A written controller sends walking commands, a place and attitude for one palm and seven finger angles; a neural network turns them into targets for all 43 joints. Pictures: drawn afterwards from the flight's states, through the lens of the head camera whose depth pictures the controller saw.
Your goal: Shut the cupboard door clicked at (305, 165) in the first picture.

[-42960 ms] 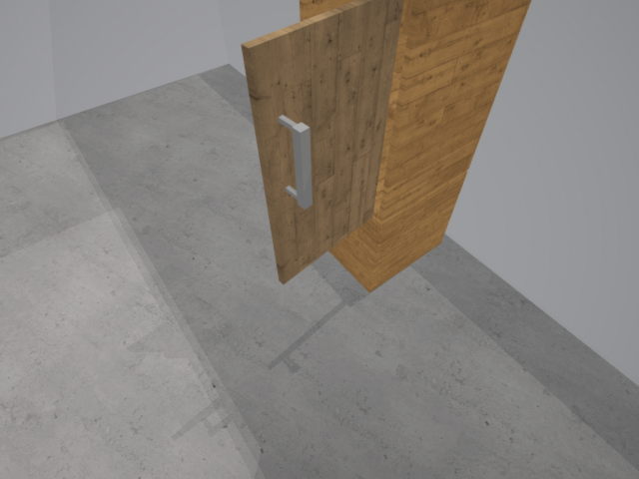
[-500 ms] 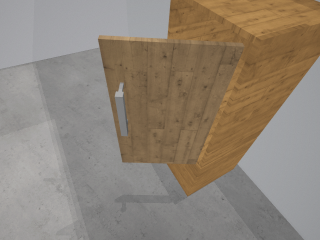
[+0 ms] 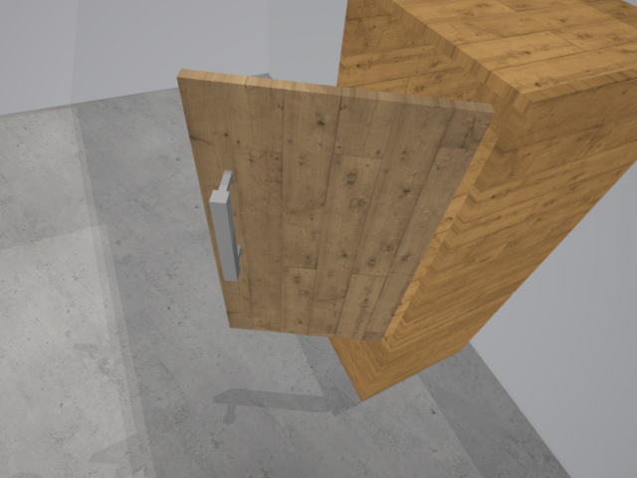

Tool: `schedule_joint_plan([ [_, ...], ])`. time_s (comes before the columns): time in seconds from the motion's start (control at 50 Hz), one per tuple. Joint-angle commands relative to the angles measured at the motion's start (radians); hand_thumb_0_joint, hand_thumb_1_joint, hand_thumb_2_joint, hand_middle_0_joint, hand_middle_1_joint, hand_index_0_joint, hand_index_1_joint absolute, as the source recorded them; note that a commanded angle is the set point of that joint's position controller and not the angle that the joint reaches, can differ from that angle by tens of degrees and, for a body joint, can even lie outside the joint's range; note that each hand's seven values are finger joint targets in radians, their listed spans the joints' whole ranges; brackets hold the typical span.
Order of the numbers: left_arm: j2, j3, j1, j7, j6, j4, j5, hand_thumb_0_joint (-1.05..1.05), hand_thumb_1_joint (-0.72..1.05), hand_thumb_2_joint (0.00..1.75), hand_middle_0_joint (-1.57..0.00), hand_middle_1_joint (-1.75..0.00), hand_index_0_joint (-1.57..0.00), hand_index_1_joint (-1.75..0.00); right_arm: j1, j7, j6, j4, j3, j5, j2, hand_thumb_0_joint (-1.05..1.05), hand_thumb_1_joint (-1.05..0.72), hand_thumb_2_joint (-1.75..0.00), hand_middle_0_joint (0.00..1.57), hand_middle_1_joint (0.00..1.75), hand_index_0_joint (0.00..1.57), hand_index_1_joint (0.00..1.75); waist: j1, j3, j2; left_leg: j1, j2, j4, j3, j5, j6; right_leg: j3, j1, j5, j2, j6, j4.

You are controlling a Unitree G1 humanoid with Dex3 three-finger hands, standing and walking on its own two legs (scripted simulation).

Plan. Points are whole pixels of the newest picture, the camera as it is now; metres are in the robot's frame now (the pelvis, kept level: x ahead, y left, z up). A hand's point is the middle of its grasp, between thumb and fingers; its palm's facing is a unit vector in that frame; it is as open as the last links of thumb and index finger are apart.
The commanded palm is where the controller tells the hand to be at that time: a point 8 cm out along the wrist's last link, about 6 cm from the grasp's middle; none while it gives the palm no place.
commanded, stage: come to a stop and stand still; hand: left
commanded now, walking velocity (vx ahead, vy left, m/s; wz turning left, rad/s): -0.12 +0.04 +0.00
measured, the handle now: (229, 229) +0.42 +0.17 +0.04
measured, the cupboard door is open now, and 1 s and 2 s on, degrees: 60 60 60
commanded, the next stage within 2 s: look again from close up in 0.68 s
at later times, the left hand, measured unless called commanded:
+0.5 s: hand out of the picture +0.01 +0.21 -0.16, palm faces -0.01 -0.97 -0.24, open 7.4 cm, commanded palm none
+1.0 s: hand out of the picture -0.03 +0.20 -0.18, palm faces -0.02 -0.99 -0.16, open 7.4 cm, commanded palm none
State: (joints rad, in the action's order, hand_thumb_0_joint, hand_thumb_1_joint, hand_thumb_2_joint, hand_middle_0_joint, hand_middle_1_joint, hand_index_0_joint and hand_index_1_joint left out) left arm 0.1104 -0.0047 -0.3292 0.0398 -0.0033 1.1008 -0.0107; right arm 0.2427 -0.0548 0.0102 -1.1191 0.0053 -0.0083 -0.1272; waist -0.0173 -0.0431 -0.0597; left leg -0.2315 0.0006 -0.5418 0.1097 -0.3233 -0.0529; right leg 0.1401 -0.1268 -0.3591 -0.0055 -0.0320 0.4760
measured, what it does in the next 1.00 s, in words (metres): stands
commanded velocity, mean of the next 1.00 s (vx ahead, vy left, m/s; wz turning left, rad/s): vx -0.01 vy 0.00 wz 0.00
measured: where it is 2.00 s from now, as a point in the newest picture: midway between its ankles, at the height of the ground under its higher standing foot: outside the picture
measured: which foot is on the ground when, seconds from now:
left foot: down 0.00-1.00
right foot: down 0.00-1.00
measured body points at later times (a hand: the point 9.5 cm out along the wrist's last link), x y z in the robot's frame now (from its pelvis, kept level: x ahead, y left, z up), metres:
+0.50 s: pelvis -0.04 +0.03 +0.00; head -0.03 +0.02 +0.45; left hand +0.02 +0.26 -0.14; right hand +0.00 -0.21 -0.15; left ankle -0.02 +0.08 -0.73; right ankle -0.06 -0.09 -0.73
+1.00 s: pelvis -0.02 +0.04 +0.01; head +0.01 +0.05 +0.45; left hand -0.03 +0.25 -0.16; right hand -0.03 -0.18 -0.15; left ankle -0.02 +0.08 -0.73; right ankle -0.06 -0.09 -0.73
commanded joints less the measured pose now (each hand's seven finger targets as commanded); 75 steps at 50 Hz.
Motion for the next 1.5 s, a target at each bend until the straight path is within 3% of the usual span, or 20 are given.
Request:
schedule_joint_plan([
  [0.0, 0.124, 0.029, -0.096, 0.021, 0.020, -0.038, -0.003, 0.00, 0.90, 0.90, -0.20, -0.30, -0.20, -0.30, 0.061, -0.004, 0.014, 0.042, 0.016, 0.003, -0.097, 0.00, -0.90, -0.90, 0.20, 0.30, 0.20, 0.30, 0.010, 0.092, 0.076, 0.126, 0.147, 0.049, -0.122, 0.675, -0.016, -0.127, -0.007, 0.571, 0.151, 0.005, -0.022],
  [0.04, 0.128, 0.034, -0.092, 0.022, 0.018, -0.050, -0.006, 0.00, 0.90, 0.90, -0.20, -0.30, -0.20, -0.30, 0.054, -0.003, 0.009, 0.052, 0.021, 0.001, -0.101, 0.00, -0.90, -0.90, 0.20, 0.30, 0.20, 0.30, 0.009, 0.088, 0.049, 0.098, 0.136, 0.046, -0.107, 0.603, -0.007, -0.139, 0.000, 0.620, 0.165, -0.002, -0.006],
  [0.16, 0.117, 0.031, -0.064, 0.017, 0.009, -0.071, -0.008, 0.00, 0.90, 0.90, -0.20, -0.30, -0.20, -0.30, 0.020, 0.008, 0.004, 0.071, 0.019, -0.004, -0.099, 0.00, -0.90, -0.90, 0.20, 0.30, 0.20, 0.30, 0.005, 0.058, 0.034, 0.063, 0.133, 0.099, -0.123, 0.426, -0.009, -0.155, -0.035, 0.413, 0.155, -0.012, -0.035],
  [0.18, 0.144, 0.022, -0.098, 0.048, 0.018, -0.074, -0.016, 0.00, 0.90, 0.90, -0.20, -0.30, -0.20, -0.30, -0.040, 0.017, 0.004, 0.156, 0.030, 0.010, -0.165, 0.00, -0.90, -0.90, 0.20, 0.30, 0.20, 0.30, 0.005, -0.015, 0.111, 0.043, 0.139, -0.076, -0.100, 0.525, 0.014, -0.212, -0.142, 0.641, 0.174, 0.027, -0.062],
  [0.2, 0.183, 0.026, -0.043, 0.037, 0.028, -0.130, -0.010, 0.00, 0.90, 0.90, -0.20, -0.30, -0.20, -0.30, 0.013, 0.032, -0.006, 0.162, 0.026, 0.001, -0.113, 0.00, -0.90, -0.90, 0.20, 0.30, 0.20, 0.30, 0.038, 0.026, 0.057, -0.030, 0.096, -0.046, -0.107, 0.151, 0.016, -0.220, -0.092, 0.430, 0.201, -0.025, -0.074],
  [0.22, 0.187, 0.028, -0.016, 0.029, 0.043, -0.142, -0.011, 0.00, 0.90, 0.90, -0.20, -0.30, -0.20, -0.30, 0.008, 0.040, -0.010, 0.172, 0.022, -0.008, -0.099, 0.00, -0.90, -0.90, 0.20, 0.30, 0.20, 0.30, 0.037, 0.067, 0.052, -0.028, 0.070, -0.030, -0.080, 0.074, 0.030, -0.245, -0.060, 0.489, 0.231, -0.061, -0.072],
  [0.24, 0.186, 0.025, 0.003, 0.025, 0.046, -0.158, -0.009, 0.00, 0.90, 0.90, -0.20, -0.30, -0.20, -0.30, 0.031, 0.041, -0.010, 0.182, 0.023, -0.007, -0.096, 0.00, -0.90, -0.90, 0.20, 0.30, 0.20, 0.30, 0.053, 0.074, 0.015, -0.018, 0.065, -0.010, -0.082, 0.067, 0.027, -0.227, -0.062, 0.435, 0.222, -0.077, -0.061],
  [0.26, 0.177, 0.024, 0.020, 0.022, 0.045, -0.164, -0.008, 0.00, 0.90, 0.90, -0.20, -0.30, -0.20, -0.30, 0.040, 0.042, -0.006, 0.184, 0.022, -0.008, -0.107, 0.00, -0.90, -0.90, 0.20, 0.30, 0.20, 0.30, 0.056, 0.072, 0.028, 0.008, 0.071, 0.024, -0.096, 0.118, 0.019, -0.202, -0.083, 0.370, 0.198, -0.074, -0.036],
  [0.3, 0.162, 0.018, 0.018, 0.016, 0.032, -0.174, -0.004, 0.00, 0.90, 0.90, -0.20, -0.30, -0.20, -0.30, 0.030, 0.041, 0.001, 0.192, 0.020, -0.011, -0.137, 0.00, -0.90, -0.90, 0.20, 0.30, 0.20, 0.30, 0.038, 0.033, 0.080, 0.002, 0.117, 0.092, -0.169, 0.192, -0.013, -0.154, -0.124, 0.183, 0.126, -0.041, -0.012],
  [0.32, 0.153, 0.017, 0.008, 0.014, 0.030, -0.173, -0.007, 0.00, 0.90, 0.90, -0.20, -0.30, -0.20, -0.30, 0.018, 0.040, 0.006, 0.195, 0.020, -0.012, -0.136, 0.00, -0.90, -0.90, 0.20, 0.30, 0.20, 0.30, 0.020, 0.009, 0.101, -0.032, 0.127, 0.112, -0.186, 0.217, -0.027, -0.143, -0.110, 0.157, 0.111, -0.033, -0.019],
  [0.38, 0.158, 0.017, 0.011, 0.008, 0.020, -0.170, -0.007, 0.00, 0.90, 0.90, -0.20, -0.30, -0.20, -0.30, 0.019, 0.042, 0.007, 0.201, 0.015, -0.013, -0.157, 0.00, -0.90, -0.90, 0.20, 0.30, 0.20, 0.30, 0.016, -0.026, 0.042, -0.070, 0.123, 0.172, -0.201, 0.064, -0.027, -0.141, -0.114, 0.030, 0.099, -0.027, -0.044],
  [0.48, 0.171, 0.016, 0.017, 0.000, 0.014, -0.162, -0.006, 0.00, 0.90, 0.90, -0.20, -0.30, -0.20, -0.30, 0.033, 0.043, 0.011, 0.178, 0.008, -0.015, -0.168, 0.00, -0.90, -0.90, 0.20, 0.30, 0.20, 0.30, 0.012, -0.029, 0.065, -0.078, 0.123, 0.248, -0.215, -0.053, -0.024, -0.139, -0.106, 0.004, 0.100, -0.023, -0.052],
  [0.58, 0.170, 0.012, 0.008, 0.000, 0.020, -0.140, -0.004, 0.00, 0.90, 0.90, -0.20, -0.30, -0.20, -0.30, 0.050, 0.041, 0.022, 0.145, 0.001, -0.011, -0.161, 0.00, -0.90, -0.90, 0.20, 0.30, 0.20, 0.30, 0.011, 0.016, 0.042, -0.022, 0.114, 0.230, -0.187, 0.067, -0.021, -0.148, -0.077, 0.076, 0.119, -0.021, -0.071],
  [0.7, 0.158, 0.006, -0.005, 0.001, 0.018, -0.097, -0.002, 0.00, 0.90, 0.90, -0.20, -0.30, -0.20, -0.30, 0.071, 0.035, 0.027, 0.095, -0.004, -0.007, -0.154, 0.00, -0.90, -0.90, 0.20, 0.30, 0.20, 0.30, 0.012, 0.008, 0.074, 0.013, 0.122, 0.239, -0.182, 0.128, -0.020, -0.138, -0.077, 0.107, 0.118, -0.012, -0.075],
  [1.12, 0.124, 0.002, -0.037, 0.011, 0.011, -0.006, -0.004, 0.00, 0.90, 0.90, -0.20, -0.30, -0.20, -0.30, 0.092, 0.014, 0.034, 0.008, -0.005, -0.001, -0.122, 0.00, -0.90, -0.90, 0.20, 0.30, 0.20, 0.30, 0.012, -0.002, 0.060, 0.108, 0.131, 0.206, -0.162, 0.419, -0.020, -0.119, -0.064, 0.191, 0.121, 0.006, -0.070],
  [1.3, 0.124, 0.007, -0.031, 0.010, 0.004, -0.002, -0.003, 0.00, 0.90, 0.90, -0.20, -0.30, -0.20, -0.30, 0.090, 0.010, 0.034, 0.007, -0.002, -0.003, -0.130, 0.00, -0.90, -0.90, 0.20, 0.30, 0.20, 0.30, 0.012, 0.011, 0.065, 0.130, 0.138, 0.219, -0.175, 0.421, -0.014, -0.120, -0.066, 0.165, 0.121, 0.008, -0.065],
  [1.36, 0.124, 0.008, -0.025, 0.010, 0.001, -0.005, -0.003, 0.00, 0.90, 0.90, -0.20, -0.30, -0.20, -0.30, 0.093, 0.010, 0.032, 0.004, -0.002, -0.003, -0.128, 0.00, -0.90, -0.90, 0.20, 0.30, 0.20, 0.30, 0.012, -0.015, 0.062, 0.108, 0.138, 0.234, -0.180, 0.382, -0.010, -0.118, -0.069, 0.147, 0.120, 0.007, -0.066],
  [1.4, 0.114, 0.007, -0.028, 0.009, -0.004, 0.001, -0.001, 0.00, 0.90, 0.90, -0.20, -0.30, -0.20, -0.30, 0.100, 0.005, 0.034, -0.003, -0.001, -0.005, -0.123, 0.00, -0.90, -0.90, 0.20, 0.30, 0.20, 0.30, 0.017, -0.004, 0.075, 0.146, 0.161, 0.246, -0.211, 0.409, -0.002, -0.114, -0.096, 0.128, 0.106, 0.013, -0.045],
  [1.44, 0.110, 0.008, -0.026, 0.008, -0.011, 0.000, -0.002, 0.00, 0.90, 0.90, -0.20, -0.30, -0.20, -0.30, 0.108, -0.001, 0.030, -0.007, 0.004, -0.005, -0.124, 0.00, -0.90, -0.90, 0.20, 0.30, 0.20, 0.30, 0.022, -0.016, 0.066, 0.154, 0.191, 0.243, -0.232, 0.439, -0.015, -0.107, -0.124, 0.106, 0.095, 0.018, -0.024],
  [1.48, 0.112, 0.016, -0.021, 0.004, -0.023, -0.013, -0.004, 0.00, 0.90, 0.90, -0.20, -0.30, -0.20, -0.30, 0.128, -0.010, 0.025, -0.011, 0.015, -0.008, -0.143, 0.00, -0.90, -0.90, 0.20, 0.30, 0.20, 0.30, 0.031, 0.000, 0.103, 0.198, 0.246, 0.257, -0.287, 0.457, -0.041, -0.109, -0.193, 0.024, 0.079, 0.021, 0.061],
])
